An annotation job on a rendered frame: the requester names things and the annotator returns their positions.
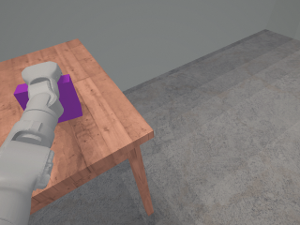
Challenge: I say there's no sponge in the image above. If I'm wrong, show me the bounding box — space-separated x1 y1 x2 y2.
13 74 83 123

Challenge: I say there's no robot left hand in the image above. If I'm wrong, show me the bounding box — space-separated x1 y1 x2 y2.
22 61 63 85

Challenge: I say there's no table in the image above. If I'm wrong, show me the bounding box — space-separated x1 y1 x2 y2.
0 38 155 216

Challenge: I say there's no left robot forearm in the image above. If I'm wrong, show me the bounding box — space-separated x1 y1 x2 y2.
0 75 64 158

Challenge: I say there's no robot left upper arm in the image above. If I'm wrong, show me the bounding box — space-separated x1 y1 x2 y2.
0 140 54 225

